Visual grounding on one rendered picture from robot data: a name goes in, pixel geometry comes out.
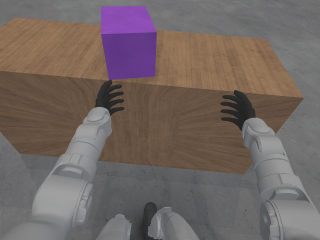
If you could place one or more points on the right robot forearm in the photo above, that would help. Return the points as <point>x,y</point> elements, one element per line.
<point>276,179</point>

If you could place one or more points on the left robot hand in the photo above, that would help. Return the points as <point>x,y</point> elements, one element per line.
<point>103,97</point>

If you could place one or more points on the robot left thigh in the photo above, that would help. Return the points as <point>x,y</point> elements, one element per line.
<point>116,229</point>

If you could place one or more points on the left robot upper arm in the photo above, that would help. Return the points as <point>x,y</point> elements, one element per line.
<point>62,204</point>

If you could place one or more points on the left robot forearm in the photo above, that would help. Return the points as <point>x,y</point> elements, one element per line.
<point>81,157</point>

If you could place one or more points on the carton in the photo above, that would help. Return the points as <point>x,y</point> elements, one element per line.
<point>129,41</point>

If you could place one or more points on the right robot upper arm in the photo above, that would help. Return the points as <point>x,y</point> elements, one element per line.
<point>289,220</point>

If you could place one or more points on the pedestal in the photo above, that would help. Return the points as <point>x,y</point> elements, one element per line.
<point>52,71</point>

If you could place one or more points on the right robot hand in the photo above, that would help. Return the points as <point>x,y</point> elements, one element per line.
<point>243,107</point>

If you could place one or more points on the robot right thigh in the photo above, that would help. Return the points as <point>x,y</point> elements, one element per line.
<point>171,226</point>

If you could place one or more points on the robot thigh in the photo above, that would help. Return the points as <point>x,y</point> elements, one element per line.
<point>116,229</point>
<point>171,226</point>

